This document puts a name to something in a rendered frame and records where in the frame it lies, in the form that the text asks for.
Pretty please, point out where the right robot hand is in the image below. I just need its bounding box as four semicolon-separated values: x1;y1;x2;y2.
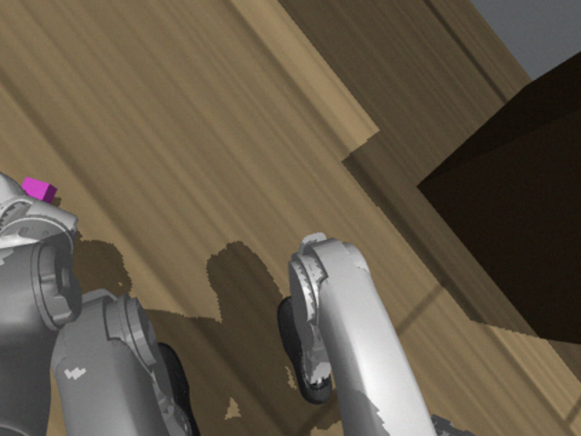
430;414;476;436

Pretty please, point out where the right robot foot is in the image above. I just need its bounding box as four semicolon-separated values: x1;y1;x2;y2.
277;296;332;404

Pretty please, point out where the left robot arm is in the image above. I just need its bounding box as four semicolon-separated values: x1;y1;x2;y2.
0;195;82;436

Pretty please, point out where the left robot foot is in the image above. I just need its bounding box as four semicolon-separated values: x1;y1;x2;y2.
157;342;201;436

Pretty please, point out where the left robot hand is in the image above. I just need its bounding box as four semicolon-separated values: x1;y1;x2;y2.
0;172;26;205

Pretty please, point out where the small box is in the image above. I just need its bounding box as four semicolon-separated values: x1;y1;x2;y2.
21;177;57;203

